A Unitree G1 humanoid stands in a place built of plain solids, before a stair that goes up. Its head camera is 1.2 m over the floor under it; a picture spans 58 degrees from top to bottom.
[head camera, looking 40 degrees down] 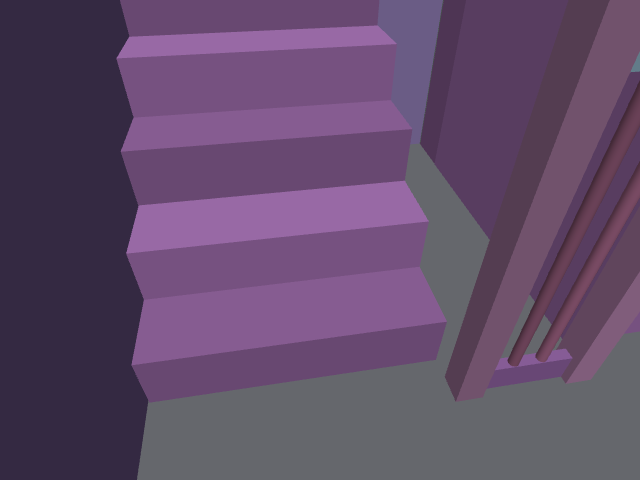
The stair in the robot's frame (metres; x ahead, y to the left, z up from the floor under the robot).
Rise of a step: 0.19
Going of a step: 0.24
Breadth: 0.90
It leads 10 degrees to the left of straight ahead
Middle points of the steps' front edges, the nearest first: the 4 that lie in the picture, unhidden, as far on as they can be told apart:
0.75 0.07 0.19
0.99 0.11 0.39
1.22 0.15 0.58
1.46 0.19 0.77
